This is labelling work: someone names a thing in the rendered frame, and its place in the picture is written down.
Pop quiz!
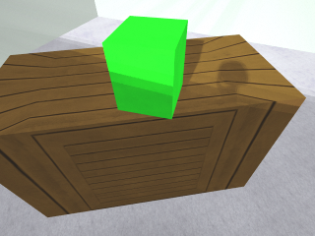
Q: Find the pedestal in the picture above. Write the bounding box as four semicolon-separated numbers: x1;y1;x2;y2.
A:
0;34;306;217

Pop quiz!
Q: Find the carton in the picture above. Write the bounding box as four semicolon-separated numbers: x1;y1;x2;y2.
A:
102;16;188;119

